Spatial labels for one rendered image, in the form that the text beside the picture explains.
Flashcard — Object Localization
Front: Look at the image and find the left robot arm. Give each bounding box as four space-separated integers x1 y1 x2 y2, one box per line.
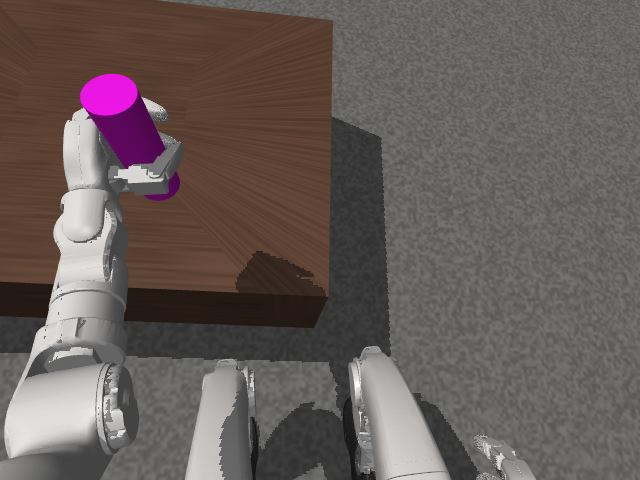
0 188 139 480

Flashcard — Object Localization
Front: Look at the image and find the left robot hand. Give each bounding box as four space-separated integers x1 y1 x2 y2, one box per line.
63 97 184 201

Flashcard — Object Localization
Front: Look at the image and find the right robot hand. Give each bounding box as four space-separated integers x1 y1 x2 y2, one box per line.
474 434 537 480

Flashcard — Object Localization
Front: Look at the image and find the can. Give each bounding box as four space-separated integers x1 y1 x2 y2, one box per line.
80 74 180 201

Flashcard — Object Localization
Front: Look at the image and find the right robot foot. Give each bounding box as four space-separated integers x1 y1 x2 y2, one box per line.
343 397 376 480

